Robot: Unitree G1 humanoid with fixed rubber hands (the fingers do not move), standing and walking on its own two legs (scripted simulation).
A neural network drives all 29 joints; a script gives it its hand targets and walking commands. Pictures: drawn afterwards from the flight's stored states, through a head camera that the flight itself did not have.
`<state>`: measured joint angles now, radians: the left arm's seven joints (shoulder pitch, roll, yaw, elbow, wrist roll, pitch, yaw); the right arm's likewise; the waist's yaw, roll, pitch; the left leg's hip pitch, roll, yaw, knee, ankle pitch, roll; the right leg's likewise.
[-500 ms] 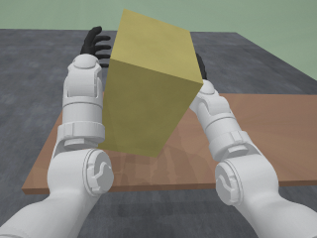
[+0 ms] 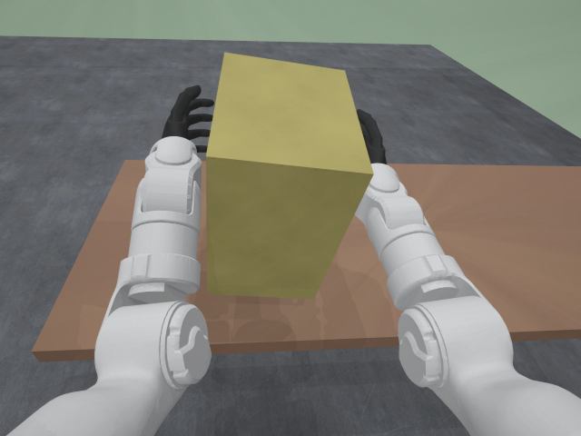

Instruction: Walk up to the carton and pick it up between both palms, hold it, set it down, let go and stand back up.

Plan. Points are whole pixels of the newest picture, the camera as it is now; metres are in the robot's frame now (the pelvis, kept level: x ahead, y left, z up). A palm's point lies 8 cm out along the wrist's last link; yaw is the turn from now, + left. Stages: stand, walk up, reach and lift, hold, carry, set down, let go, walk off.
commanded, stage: set down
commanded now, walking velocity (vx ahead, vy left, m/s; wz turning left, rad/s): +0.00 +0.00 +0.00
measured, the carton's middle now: (273, 186) +0.41 -0.01 +0.17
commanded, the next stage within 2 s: none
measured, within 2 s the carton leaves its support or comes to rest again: rests again in 1.94 s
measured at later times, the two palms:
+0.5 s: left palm (181, 174) +0.41 +0.12 +0.20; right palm (364, 182) +0.39 -0.14 +0.19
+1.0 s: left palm (189, 196) +0.42 +0.11 +0.14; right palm (357, 197) +0.42 -0.14 +0.14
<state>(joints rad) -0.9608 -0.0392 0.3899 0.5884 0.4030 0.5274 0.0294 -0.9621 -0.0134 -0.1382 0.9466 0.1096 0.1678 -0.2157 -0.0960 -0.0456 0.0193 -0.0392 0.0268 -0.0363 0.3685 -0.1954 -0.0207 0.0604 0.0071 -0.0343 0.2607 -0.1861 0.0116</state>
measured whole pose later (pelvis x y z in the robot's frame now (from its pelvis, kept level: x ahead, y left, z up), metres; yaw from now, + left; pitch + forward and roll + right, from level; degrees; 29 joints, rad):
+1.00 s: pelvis +0.01 -0.01 +0.00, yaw -2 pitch -1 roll +0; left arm -0.89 -0.11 0.50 0.75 0.43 0.28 0.05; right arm -0.89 0.08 -0.49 0.98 -0.27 -0.02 -0.11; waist 0.00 -0.05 0.00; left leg -0.14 0.04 0.00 0.30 -0.16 -0.03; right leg -0.09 0.02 0.00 0.28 -0.17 0.00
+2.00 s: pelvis +0.01 +0.00 +0.00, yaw -4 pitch +1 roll +0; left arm -0.83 -0.17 0.59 0.78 0.49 0.17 0.03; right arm -0.81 0.14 -0.63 0.90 -0.45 -0.08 -0.03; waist 0.02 -0.04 0.02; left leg -0.15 0.03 0.03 0.29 -0.15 -0.02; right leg -0.12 0.01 0.02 0.28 -0.17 0.01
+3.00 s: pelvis +0.01 +0.00 +0.00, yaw -5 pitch +1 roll +0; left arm -0.78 -0.22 0.62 0.68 0.50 0.08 0.00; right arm -0.73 0.17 -0.56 0.78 -0.42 -0.13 -0.01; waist 0.02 -0.05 0.07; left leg -0.14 0.04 0.06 0.29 -0.16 -0.01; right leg -0.13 0.01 0.03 0.30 -0.18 0.01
